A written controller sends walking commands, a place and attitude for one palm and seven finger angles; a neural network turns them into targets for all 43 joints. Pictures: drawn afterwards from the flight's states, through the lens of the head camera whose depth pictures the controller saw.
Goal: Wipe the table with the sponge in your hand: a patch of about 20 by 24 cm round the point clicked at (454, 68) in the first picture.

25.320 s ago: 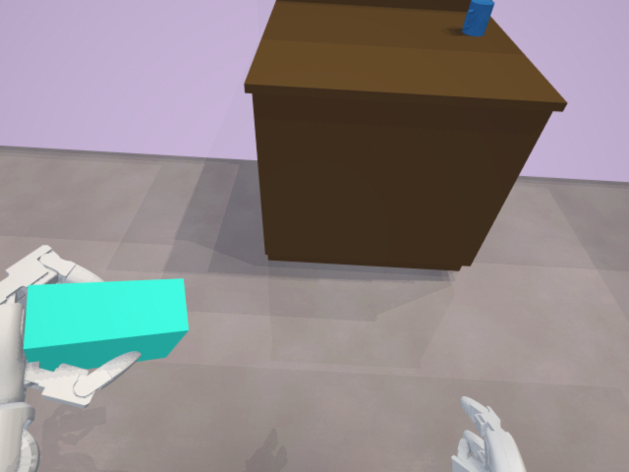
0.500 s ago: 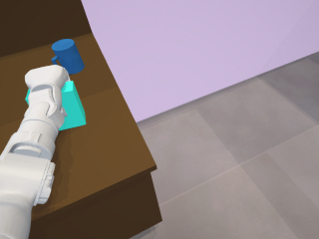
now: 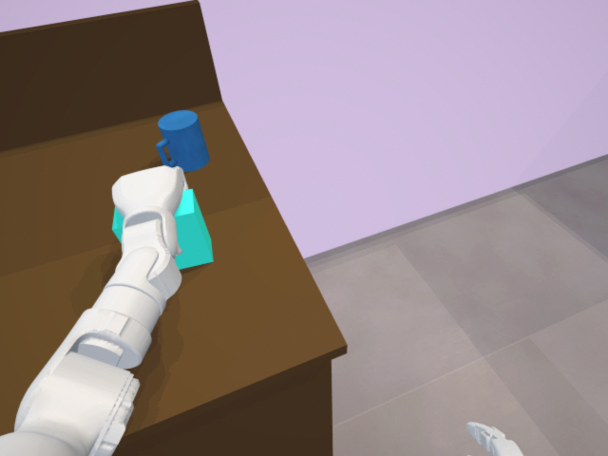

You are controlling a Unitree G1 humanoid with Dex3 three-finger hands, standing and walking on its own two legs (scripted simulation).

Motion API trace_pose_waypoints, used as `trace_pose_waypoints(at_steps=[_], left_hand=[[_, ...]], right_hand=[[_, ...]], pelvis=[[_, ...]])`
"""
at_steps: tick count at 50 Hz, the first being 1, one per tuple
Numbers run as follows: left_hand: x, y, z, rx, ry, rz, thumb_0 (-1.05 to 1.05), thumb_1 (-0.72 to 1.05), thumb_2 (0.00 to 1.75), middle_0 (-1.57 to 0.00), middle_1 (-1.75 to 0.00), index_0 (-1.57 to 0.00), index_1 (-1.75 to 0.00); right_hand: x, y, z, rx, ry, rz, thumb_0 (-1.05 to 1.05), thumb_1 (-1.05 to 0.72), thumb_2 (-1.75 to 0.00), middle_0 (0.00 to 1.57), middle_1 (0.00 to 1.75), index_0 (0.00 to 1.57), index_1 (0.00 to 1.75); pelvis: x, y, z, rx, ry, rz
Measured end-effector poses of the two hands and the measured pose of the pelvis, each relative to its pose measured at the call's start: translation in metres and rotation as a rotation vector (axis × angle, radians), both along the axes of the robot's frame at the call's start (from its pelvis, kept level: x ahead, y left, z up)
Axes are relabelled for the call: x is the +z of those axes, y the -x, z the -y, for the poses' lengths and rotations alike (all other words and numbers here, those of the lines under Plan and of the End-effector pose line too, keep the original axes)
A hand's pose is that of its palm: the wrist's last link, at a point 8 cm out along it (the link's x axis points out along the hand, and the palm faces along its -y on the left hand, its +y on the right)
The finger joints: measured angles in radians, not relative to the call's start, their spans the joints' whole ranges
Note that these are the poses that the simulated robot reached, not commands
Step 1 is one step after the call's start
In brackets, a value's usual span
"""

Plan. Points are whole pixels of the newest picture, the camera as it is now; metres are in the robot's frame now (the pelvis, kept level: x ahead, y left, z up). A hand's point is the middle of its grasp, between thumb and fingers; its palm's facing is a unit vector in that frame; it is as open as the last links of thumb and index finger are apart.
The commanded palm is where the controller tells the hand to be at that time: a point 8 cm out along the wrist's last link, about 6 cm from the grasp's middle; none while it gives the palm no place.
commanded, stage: wipe back along the third lane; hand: left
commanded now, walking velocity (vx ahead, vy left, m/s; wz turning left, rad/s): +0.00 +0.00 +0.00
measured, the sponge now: (171, 244) +0.41 +0.23 +0.06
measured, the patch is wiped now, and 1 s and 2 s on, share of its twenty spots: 1.00 1.00 1.00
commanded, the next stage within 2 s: slide back across to the middle lane in 1.16 s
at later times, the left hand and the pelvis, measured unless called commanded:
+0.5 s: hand (157, 248) +0.35 +0.22 +0.12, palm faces +0.16 -0.08 -0.98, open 9.6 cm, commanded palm +0.30 +0.20 +0.13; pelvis +0.01 +0.03 +0.00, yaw +1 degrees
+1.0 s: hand (171, 279) +0.30 +0.18 +0.12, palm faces +0.15 -0.07 -0.99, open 9.6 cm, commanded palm +0.25 +0.17 +0.13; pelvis -0.01 -0.01 +0.00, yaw +0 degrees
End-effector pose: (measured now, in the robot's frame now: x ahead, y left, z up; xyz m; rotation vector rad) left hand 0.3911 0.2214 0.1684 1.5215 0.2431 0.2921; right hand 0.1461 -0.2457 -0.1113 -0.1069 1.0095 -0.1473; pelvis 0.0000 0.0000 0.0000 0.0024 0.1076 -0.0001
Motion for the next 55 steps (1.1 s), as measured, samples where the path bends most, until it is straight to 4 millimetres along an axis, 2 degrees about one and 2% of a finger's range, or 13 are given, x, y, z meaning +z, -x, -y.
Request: trace_pose_waypoints(at_steps=[8, 14, 19, 25, 32, 43, 55], left_hand=[[0.000, 0.024, -0.001, -0.014, 0.024, 0.093, -0.01, -0.46, 1.10, -0.70, -1.45, -0.73, -1.47], [0.001, 0.041, -0.002, 0.021, 0.053, 0.114, 0.00, -0.44, 1.09, -0.68, -1.46, -0.72, -1.47], [0.000, 0.051, 0.000, 0.020, 0.057, 0.113, 0.01, -0.44, 1.08, -0.68, -1.46, -0.72, -1.47], [0.000, 0.066, 0.007, 0.003, 0.054, 0.122, 0.01, -0.43, 1.08, -0.68, -1.46, -0.71, -1.48], [0.000, 0.080, 0.015, 0.003, 0.056, 0.127, 0.02, -0.43, 1.08, -0.68, -1.46, -0.71, -1.48], [0.000, 0.101, 0.032, 0.012, 0.045, 0.124, 0.02, -0.43, 1.08, -0.68, -1.46, -0.72, -1.47], [-0.001, 0.122, 0.049, 0.018, 0.047, 0.111, 0.02, -0.43, 1.08, -0.67, -1.47, -0.72, -1.47]], right_hand=[[0.019, -0.052, -0.032, 0.073, -0.039, 0.114, 0.01, -0.90, -0.90, 0.19, 0.30, 0.20, 0.30], [0.030, -0.082, -0.057, 0.142, -0.067, 0.166, 0.01, -0.90, -0.90, 0.19, 0.30, 0.20, 0.30], [0.038, -0.095, -0.074, 0.188, -0.091, 0.207, 0.01, -0.90, -0.90, 0.19, 0.30, 0.20, 0.30], [0.039, -0.097, -0.083, 0.225, -0.119, 0.220, 0.01, -0.90, -0.90, 0.19, 0.30, 0.20, 0.30], [0.032, -0.084, -0.076, 0.229, -0.125, 0.193, 0.01, -0.90, -0.90, 0.19, 0.30, 0.20, 0.30], [0.021, -0.058, -0.042, 0.186, -0.122, 0.171, 0.02, -0.90, -0.90, 0.19, 0.30, 0.20, 0.30], [0.024, -0.057, -0.009, 0.158, -0.110, 0.225, 0.02, -0.90, -0.90, 0.19, 0.30, 0.20, 0.30]], pelvis=[[0.000, -0.011, -0.017, -0.003, 0.003, 0.025], [-0.001, -0.014, -0.025, 0.004, 0.004, 0.047], [-0.002, -0.013, -0.027, 0.009, 0.004, 0.055], [-0.003, -0.011, -0.025, 0.013, 0.003, 0.064], [-0.004, -0.003, -0.019, 0.012, -0.002, 0.080], [-0.005, 0.008, 0.000, 0.006, -0.013, 0.100], [-0.004, 0.013, 0.022, -0.001, -0.024, 0.124]])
